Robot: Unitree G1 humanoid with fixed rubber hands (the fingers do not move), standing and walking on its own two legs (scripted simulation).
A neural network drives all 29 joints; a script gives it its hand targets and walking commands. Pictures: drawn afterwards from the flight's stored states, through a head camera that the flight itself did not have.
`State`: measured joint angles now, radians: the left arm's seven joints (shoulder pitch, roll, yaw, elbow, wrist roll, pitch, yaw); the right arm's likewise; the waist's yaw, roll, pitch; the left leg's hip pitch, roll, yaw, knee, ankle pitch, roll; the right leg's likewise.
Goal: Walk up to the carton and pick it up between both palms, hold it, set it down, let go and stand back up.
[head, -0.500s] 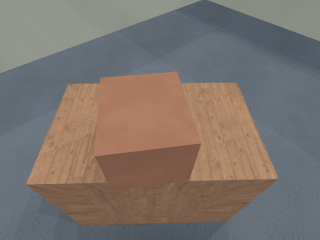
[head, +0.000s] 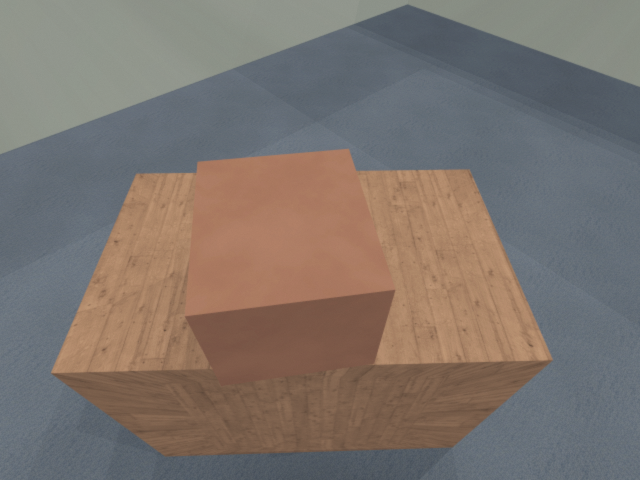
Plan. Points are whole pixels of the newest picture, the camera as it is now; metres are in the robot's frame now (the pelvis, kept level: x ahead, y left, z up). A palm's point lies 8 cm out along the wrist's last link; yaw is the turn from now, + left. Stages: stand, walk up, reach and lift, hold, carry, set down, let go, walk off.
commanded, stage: walk up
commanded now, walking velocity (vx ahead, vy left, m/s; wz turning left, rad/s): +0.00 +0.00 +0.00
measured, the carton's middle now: (286, 263) +0.44 +0.07 -0.04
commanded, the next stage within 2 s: none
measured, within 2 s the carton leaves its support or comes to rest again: neither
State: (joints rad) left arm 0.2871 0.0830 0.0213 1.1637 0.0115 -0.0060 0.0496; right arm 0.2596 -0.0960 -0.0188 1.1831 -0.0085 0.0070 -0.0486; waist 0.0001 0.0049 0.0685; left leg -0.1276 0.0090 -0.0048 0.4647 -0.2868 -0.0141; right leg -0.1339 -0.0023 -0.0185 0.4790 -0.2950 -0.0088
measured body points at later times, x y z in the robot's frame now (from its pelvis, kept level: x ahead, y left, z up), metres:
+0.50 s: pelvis -0.01 -0.01 +0.00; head +0.01 -0.01 +0.45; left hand -0.03 +0.19 -0.16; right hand -0.03 -0.20 -0.17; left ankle -0.02 +0.13 -0.74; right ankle -0.02 -0.11 -0.74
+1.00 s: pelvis -0.02 +0.02 +0.00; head +0.01 +0.00 +0.45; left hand -0.05 +0.24 -0.15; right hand +0.00 -0.22 -0.17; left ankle -0.06 +0.14 -0.66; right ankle -0.02 -0.11 -0.74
